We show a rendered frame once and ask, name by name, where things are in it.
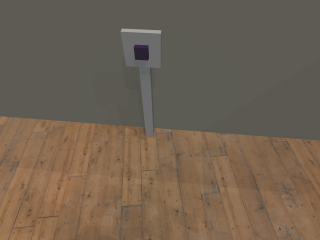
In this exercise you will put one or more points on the panel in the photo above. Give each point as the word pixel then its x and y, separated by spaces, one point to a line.
pixel 153 39

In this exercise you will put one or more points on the button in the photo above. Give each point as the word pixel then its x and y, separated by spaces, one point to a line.
pixel 141 52

